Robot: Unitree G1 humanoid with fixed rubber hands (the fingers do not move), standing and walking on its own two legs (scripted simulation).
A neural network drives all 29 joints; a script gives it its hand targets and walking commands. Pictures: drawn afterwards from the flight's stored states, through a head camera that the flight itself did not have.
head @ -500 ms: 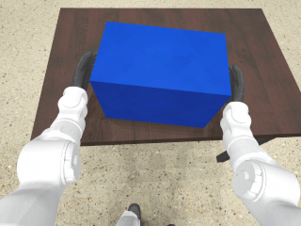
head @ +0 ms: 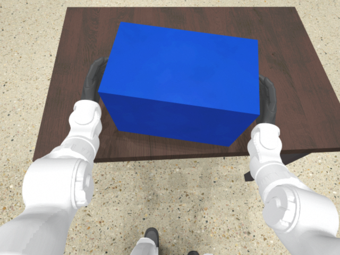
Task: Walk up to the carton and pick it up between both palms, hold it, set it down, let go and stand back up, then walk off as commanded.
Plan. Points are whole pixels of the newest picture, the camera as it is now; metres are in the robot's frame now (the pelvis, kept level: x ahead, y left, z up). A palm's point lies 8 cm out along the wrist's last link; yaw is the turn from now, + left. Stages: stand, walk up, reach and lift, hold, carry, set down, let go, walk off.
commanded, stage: reach and lift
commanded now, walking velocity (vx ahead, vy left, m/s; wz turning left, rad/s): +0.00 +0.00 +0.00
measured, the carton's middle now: (180, 90) +0.50 +0.01 +0.01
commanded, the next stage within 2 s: none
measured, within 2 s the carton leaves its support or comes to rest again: leaves its support in 1.16 s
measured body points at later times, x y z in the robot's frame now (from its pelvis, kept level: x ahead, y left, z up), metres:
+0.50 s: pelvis -0.01 +0.00 +0.00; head +0.13 +0.03 +0.42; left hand +0.47 +0.21 +0.03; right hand +0.43 -0.19 +0.03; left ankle +0.05 +0.10 -0.71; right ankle -0.06 -0.10 -0.71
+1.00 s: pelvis -0.03 +0.00 +0.00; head +0.08 +0.03 +0.44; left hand +0.43 +0.22 +0.03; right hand +0.39 -0.18 +0.03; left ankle +0.05 +0.10 -0.71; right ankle -0.06 -0.10 -0.71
